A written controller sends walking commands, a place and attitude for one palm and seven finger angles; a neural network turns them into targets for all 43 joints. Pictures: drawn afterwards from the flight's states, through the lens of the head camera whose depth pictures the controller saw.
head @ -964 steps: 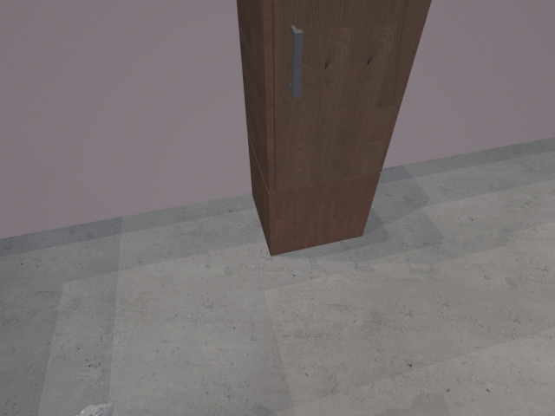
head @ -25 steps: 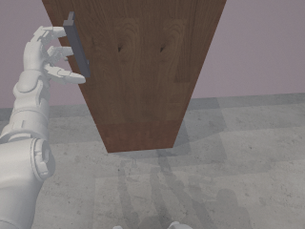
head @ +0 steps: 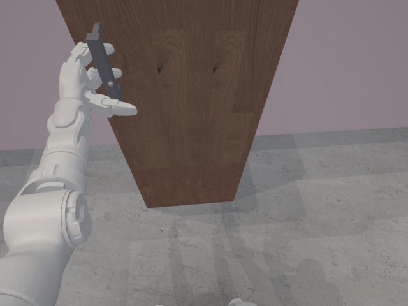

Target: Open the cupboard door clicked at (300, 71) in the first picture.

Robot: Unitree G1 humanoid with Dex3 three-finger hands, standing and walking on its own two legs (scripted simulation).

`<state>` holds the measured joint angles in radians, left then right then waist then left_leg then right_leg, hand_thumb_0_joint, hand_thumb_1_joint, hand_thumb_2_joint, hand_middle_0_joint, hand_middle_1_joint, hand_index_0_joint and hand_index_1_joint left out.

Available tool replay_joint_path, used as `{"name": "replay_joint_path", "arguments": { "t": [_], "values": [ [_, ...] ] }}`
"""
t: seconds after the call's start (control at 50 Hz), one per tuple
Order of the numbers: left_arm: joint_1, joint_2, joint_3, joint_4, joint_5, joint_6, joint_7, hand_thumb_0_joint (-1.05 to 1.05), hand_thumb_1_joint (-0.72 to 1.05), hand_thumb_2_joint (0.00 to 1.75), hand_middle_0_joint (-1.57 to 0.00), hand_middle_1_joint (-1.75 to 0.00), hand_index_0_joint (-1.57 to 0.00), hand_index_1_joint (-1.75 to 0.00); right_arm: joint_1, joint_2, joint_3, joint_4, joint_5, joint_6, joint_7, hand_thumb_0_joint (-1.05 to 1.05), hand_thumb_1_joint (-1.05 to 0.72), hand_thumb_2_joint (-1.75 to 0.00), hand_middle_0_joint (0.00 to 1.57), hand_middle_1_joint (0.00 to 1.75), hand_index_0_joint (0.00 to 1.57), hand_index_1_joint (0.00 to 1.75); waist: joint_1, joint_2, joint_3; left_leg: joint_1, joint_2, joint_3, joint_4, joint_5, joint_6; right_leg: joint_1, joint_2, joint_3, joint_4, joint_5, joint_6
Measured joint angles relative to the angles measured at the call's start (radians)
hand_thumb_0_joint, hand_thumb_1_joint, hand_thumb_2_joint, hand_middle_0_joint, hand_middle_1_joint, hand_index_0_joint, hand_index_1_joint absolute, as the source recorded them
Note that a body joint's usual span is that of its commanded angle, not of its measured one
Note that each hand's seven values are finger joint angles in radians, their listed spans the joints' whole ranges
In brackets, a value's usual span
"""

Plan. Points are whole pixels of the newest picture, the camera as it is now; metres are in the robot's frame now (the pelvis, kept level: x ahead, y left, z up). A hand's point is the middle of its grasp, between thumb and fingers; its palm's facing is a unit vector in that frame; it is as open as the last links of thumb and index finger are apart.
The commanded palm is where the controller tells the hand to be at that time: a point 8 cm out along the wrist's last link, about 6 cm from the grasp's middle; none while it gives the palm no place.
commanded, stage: slide the fingers in behind the handle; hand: left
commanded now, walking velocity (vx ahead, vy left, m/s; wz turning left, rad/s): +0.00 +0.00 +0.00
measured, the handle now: (107, 68) +0.56 +0.16 +0.14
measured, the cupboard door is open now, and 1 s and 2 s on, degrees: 0 0 16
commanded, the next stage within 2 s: close the thumb around the handle in 0.56 s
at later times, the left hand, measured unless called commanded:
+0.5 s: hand (117, 83) +0.51 +0.13 +0.14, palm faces +0.03 -1.00 +0.00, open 14.1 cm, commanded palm +0.48 +0.18 +0.14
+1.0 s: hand (113, 85) +0.50 +0.14 +0.14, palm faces +0.02 -1.00 +0.01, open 10.7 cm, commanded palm +0.48 +0.19 +0.14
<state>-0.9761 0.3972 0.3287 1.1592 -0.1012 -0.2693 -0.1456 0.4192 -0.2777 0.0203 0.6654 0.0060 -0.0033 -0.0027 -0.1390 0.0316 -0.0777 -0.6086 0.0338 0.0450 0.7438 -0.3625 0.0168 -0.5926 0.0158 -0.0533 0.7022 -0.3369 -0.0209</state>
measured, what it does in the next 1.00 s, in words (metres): stands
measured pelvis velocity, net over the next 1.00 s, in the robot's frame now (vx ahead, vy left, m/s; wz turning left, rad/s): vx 0.00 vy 0.00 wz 0.00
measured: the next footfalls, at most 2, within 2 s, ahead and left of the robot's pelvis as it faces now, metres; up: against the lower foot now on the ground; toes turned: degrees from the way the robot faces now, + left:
none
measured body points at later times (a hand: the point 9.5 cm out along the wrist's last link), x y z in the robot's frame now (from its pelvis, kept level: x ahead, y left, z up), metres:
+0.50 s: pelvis -0.01 +0.00 +0.00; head +0.07 -0.01 +0.44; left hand +0.50 +0.19 +0.15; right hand -0.01 -0.27 -0.12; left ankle +0.00 +0.11 -0.71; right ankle +0.00 -0.11 -0.71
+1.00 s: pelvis +0.00 +0.00 +0.00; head +0.07 +0.00 +0.44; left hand +0.50 +0.20 +0.14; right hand +0.01 -0.27 -0.12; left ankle +0.00 +0.11 -0.71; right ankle +0.00 -0.11 -0.71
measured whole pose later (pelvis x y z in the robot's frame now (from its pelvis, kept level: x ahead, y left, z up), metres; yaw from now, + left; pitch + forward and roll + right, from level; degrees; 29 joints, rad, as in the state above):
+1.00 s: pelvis +0.00 +0.00 +0.00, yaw +0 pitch +13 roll -1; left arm -0.98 0.39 0.32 1.19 -0.10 -0.28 -0.12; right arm 0.40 -0.28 0.02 0.67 0.01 -0.01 -0.01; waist -0.14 0.03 -0.08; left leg -0.60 0.03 0.04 0.74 -0.36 0.02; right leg -0.59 0.02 -0.05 0.70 -0.33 -0.02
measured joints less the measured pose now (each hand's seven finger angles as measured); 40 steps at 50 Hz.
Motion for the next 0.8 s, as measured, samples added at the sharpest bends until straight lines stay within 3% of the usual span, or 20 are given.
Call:
{"name": "replay_joint_path", "arguments": {
  "t": [0.24,0.7,0.8],
  "values": [
    [-0.029,0.000,-0.007,0.038,0.018,-0.018,0.049,-0.01,-0.50,0.30,-0.30,-1.20,-0.30,-1.20,0.002,0.002,0.002,0.002,-0.002,-0.017,0.001,0.01,-0.91,-0.90,0.20,0.30,0.20,0.30,-0.014,0.001,0.010,-0.007,0.001,0.002,-0.001,0.009,-0.003,-0.012,0.001,0.003,0.007,0.006,-0.004],
    [-0.015,0.002,0.004,0.026,0.009,-0.022,0.029,-0.01,-0.50,0.30,-0.30,-1.20,-0.29,-1.20,0.003,-0.005,-0.003,0.007,-0.001,-0.016,-0.002,0.01,-0.91,-0.90,0.20,0.30,0.20,0.30,-0.010,0.000,0.005,0.001,0.003,0.003,-0.013,0.011,-0.005,-0.005,0.005,0.005,-0.004,0.009,-0.006],
    [0.001,0.003,0.009,0.020,0.004,-0.017,0.021,-0.01,-0.43,0.33,-0.31,-1.21,-0.30,-1.21,-0.002,-0.003,-0.001,-0.002,0.002,-0.010,-0.003,0.01,-0.91,-0.90,0.20,0.30,0.20,0.30,-0.007,0.000,0.002,0.009,0.004,0.005,-0.015,0.009,-0.004,0.002,0.005,0.007,-0.008,0.008,-0.005]
  ]
}}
